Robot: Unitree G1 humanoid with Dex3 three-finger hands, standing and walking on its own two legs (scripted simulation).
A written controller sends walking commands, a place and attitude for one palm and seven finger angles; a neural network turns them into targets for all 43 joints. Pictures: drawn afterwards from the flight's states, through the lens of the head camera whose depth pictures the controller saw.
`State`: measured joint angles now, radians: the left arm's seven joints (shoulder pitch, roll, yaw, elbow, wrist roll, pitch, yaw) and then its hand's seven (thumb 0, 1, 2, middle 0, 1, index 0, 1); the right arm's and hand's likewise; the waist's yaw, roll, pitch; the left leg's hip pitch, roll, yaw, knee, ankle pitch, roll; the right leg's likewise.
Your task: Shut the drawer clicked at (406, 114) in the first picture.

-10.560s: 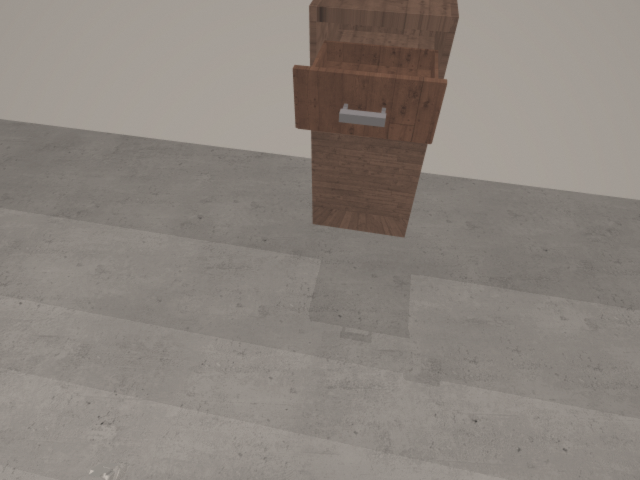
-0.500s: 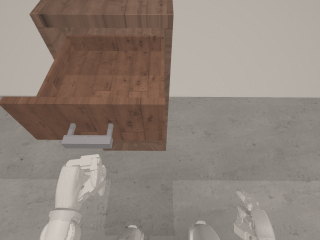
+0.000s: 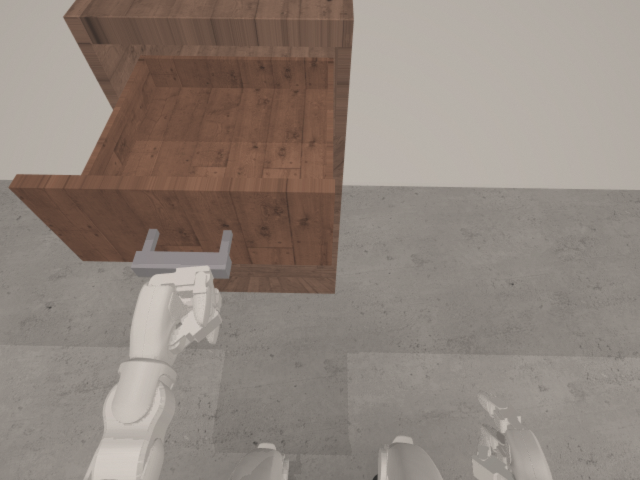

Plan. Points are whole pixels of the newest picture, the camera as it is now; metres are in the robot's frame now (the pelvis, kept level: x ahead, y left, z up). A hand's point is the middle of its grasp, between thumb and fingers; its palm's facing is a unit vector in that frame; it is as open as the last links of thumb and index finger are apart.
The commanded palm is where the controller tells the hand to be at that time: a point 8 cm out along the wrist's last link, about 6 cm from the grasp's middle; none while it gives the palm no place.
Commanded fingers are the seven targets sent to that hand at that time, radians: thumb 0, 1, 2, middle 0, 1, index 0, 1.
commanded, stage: push the drawer shut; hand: left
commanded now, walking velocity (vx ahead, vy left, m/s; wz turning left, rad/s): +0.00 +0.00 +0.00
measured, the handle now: (186, 250) +0.37 +0.19 +0.06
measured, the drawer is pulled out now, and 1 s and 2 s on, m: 0.28 0.16 0.03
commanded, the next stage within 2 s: none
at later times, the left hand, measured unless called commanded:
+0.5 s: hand (222, 260) +0.36 +0.14 +0.05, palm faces +0.00 -1.00 -0.05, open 3.1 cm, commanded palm +0.35 +0.20 +0.06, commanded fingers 0.00 0.90 0.90 -1.40 -1.60 -1.40 -1.60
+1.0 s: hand (227, 226) +0.42 +0.15 +0.05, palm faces +0.01 -1.00 -0.04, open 3.1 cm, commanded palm +0.41 +0.20 +0.06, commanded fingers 0.00 0.90 0.90 -1.40 -1.60 -1.40 -1.60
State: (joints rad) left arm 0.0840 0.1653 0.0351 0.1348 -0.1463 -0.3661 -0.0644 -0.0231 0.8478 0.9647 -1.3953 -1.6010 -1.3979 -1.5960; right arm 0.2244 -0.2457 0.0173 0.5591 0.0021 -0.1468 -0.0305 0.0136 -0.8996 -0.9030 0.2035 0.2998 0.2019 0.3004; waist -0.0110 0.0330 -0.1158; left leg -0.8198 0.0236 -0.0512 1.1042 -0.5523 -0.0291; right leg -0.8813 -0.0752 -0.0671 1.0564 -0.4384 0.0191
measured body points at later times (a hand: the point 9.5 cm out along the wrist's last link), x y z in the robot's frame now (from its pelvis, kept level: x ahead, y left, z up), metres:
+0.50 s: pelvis -0.01 +0.00 +0.01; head +0.07 +0.00 +0.45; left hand +0.36 +0.20 +0.06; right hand +0.12 -0.25 -0.10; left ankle -0.01 +0.14 -0.66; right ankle +0.04 -0.14 -0.66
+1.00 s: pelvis -0.01 +0.00 +0.00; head +0.08 +0.00 +0.44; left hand +0.41 +0.20 +0.06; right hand +0.08 -0.25 -0.12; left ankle -0.01 +0.14 -0.66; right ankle +0.04 -0.14 -0.66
